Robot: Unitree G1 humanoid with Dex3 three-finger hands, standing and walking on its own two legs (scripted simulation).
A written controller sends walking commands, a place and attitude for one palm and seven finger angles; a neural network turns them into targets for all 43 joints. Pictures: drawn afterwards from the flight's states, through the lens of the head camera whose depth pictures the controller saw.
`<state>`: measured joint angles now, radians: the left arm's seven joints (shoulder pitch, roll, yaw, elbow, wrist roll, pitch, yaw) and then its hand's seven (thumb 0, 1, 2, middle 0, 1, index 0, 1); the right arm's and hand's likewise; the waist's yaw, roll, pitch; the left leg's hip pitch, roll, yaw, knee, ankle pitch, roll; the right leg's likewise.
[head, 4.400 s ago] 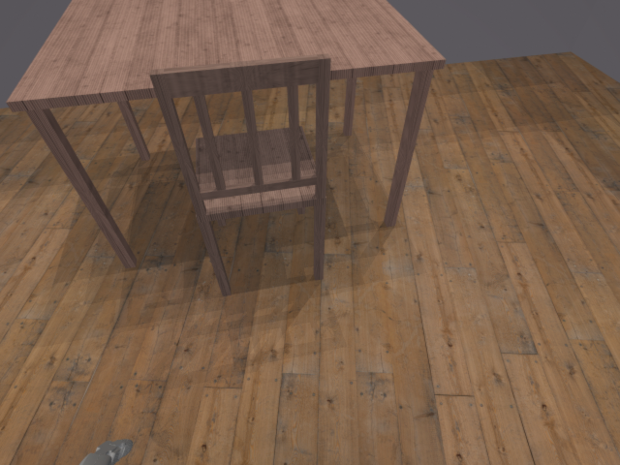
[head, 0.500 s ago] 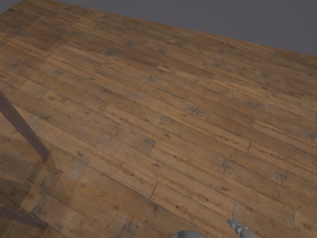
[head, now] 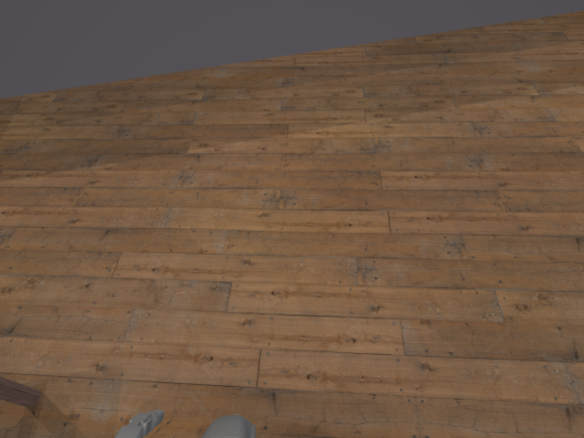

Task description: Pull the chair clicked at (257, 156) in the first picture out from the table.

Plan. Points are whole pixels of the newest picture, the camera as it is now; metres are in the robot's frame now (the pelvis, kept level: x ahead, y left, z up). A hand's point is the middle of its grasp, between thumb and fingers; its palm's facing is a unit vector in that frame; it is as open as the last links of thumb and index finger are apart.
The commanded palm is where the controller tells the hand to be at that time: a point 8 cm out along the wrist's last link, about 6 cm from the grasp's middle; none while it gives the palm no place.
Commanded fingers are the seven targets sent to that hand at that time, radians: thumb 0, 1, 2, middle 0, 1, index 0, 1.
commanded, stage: walk to a spot facing it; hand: left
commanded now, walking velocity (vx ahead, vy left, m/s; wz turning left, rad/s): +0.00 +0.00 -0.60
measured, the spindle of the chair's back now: out of the picture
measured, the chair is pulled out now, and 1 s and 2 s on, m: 0.00 0.00 0.00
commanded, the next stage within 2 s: turn to face it in 1.06 s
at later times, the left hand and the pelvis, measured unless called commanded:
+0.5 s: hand out of the picture +0.10 +0.25 -0.17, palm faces -0.22 -0.96 -0.17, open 7.3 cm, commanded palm none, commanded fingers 0.00 0.90 0.90 -0.20 -0.30 -0.20 -0.30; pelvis -0.01 +0.06 +0.01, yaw -18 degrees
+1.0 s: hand (274, 367) +0.25 +0.05 -0.15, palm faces -0.55 -0.80 -0.22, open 7.3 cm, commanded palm none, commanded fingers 0.00 0.90 0.90 -0.20 -0.30 -0.20 -0.30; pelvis +0.07 -0.05 +0.00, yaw -35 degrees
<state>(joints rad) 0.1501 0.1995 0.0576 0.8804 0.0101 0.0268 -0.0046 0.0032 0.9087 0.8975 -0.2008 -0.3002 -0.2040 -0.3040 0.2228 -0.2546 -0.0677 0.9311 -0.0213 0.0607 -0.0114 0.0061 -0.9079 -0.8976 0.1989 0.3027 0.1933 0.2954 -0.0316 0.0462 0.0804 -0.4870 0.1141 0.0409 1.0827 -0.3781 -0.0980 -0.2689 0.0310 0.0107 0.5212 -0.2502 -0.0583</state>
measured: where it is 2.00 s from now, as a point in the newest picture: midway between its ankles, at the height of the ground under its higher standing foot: (366, 427)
